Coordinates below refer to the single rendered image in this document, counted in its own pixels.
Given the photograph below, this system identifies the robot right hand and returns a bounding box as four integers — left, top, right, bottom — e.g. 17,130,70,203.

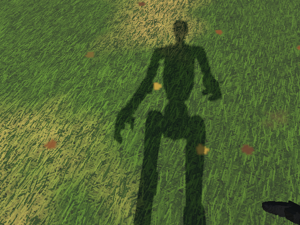
262,201,300,225

